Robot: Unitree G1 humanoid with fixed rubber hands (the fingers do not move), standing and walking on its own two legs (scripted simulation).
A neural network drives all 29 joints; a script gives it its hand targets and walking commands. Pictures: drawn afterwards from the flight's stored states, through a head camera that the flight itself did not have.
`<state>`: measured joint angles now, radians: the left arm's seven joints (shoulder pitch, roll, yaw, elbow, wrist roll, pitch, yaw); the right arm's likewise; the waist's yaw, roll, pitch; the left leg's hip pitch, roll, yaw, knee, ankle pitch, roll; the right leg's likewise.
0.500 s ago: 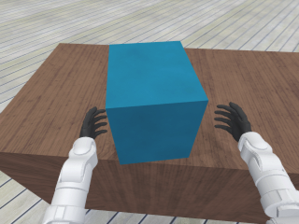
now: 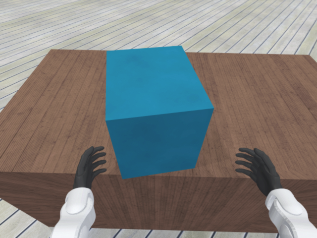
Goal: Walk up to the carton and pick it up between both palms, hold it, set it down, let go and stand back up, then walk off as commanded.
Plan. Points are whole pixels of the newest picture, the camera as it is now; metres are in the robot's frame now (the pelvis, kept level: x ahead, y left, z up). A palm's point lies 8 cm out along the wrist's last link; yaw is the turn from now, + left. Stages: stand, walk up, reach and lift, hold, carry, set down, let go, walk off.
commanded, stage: set down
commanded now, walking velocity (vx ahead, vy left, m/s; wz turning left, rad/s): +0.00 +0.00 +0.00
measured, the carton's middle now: (152, 111) +0.48 +0.05 +0.05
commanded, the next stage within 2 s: none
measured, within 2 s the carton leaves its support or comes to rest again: neither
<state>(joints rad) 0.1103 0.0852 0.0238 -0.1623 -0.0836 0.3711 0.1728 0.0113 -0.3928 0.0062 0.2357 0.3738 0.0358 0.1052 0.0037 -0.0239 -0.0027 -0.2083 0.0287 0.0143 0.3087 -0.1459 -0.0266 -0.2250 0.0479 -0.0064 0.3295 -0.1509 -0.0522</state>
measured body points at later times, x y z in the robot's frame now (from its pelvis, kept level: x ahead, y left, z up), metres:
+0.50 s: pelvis +0.01 +0.00 +0.00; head +0.02 +0.00 +0.45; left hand +0.21 +0.21 +0.03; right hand +0.22 -0.23 +0.03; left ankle +0.01 +0.14 -0.75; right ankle +0.01 -0.08 -0.75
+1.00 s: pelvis +0.02 +0.01 +0.00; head +0.03 +0.02 +0.45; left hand +0.20 +0.22 -0.01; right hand +0.20 -0.22 -0.01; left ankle +0.01 +0.14 -0.75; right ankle +0.01 -0.08 -0.75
